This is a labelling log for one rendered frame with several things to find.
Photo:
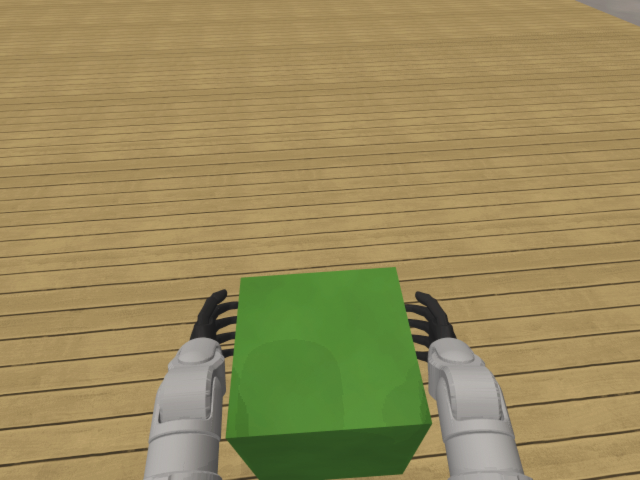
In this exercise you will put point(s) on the robot right forearm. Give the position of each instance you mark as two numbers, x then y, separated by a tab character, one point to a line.
474	420

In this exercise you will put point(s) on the robot left forearm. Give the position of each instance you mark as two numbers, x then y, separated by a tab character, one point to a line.
187	417

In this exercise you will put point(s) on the carton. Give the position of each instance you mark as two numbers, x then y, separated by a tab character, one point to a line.
325	379

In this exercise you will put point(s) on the right robot hand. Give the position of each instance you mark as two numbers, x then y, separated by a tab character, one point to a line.
437	326

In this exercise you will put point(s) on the left robot hand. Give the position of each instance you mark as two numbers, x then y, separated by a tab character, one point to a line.
207	325

